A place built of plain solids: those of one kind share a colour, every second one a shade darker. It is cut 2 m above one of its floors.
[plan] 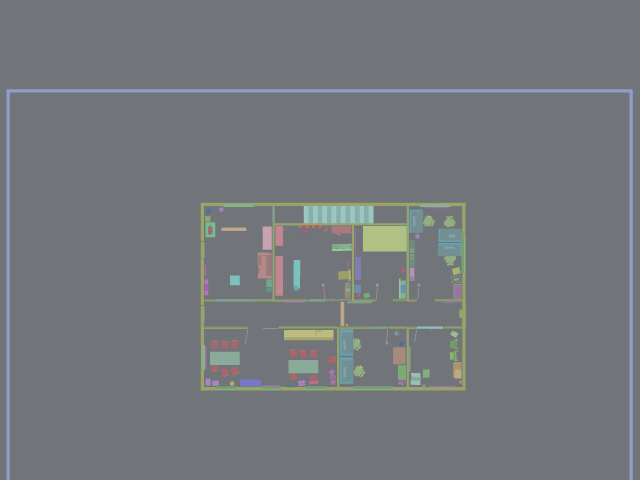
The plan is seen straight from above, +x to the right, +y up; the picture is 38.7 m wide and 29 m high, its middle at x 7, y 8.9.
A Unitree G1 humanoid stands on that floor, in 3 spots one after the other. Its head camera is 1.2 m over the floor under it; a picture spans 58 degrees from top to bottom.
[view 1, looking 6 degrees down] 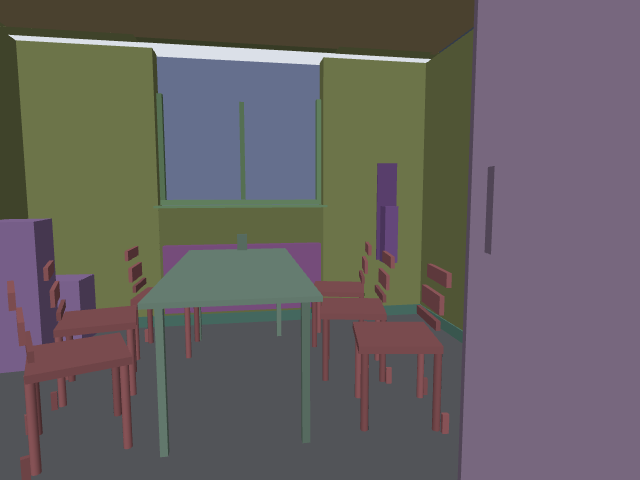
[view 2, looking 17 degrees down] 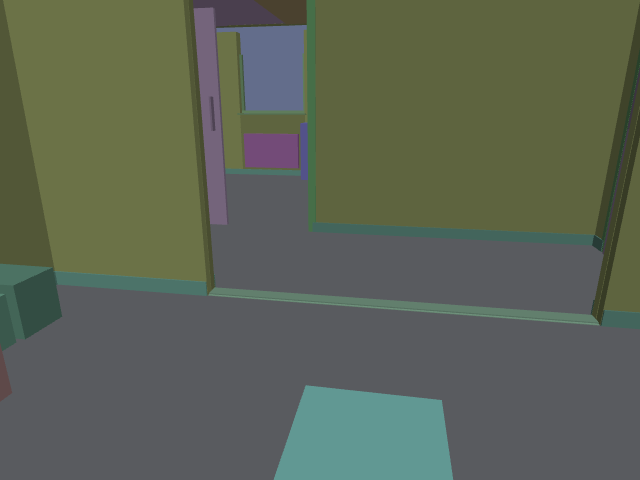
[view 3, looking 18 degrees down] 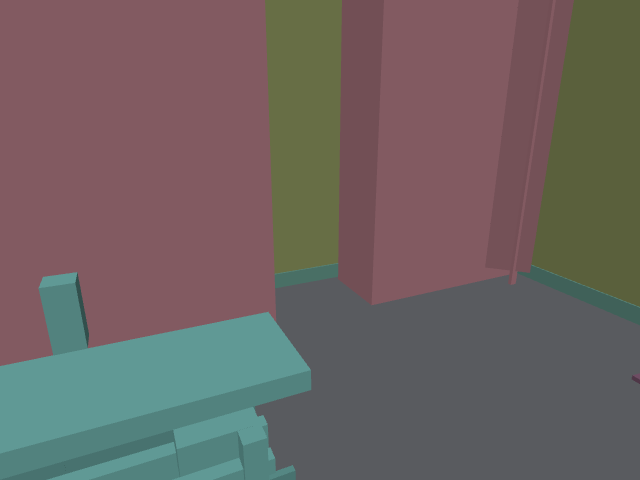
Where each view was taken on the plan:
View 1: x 4.05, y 1.80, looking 170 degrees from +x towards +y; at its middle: wall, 4.14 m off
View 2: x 1.80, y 7.80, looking -80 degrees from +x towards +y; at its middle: ground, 4.10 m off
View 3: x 6.80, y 7.25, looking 155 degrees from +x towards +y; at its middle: wall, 2.95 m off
